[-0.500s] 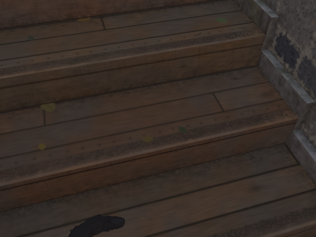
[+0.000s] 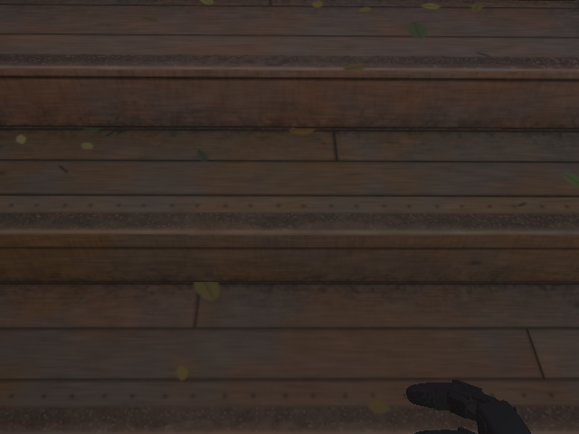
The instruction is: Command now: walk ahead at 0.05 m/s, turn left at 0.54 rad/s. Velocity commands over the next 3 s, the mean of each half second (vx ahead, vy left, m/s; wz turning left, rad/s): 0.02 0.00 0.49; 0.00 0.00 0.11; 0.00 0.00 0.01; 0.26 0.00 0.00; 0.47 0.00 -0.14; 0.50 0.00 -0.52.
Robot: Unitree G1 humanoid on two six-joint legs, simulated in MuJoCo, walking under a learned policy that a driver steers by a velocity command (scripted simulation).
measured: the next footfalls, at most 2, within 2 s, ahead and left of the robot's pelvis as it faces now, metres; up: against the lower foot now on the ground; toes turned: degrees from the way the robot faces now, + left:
right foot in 0.58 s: +0.20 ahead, -0.13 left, +0.15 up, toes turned +14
left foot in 1.92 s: +0.25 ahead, +0.17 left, +0.15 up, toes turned +17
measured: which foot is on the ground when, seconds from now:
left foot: down 0.00-1.00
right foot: down 0.00-0.00, up 0.02-0.56, down 0.58-1.00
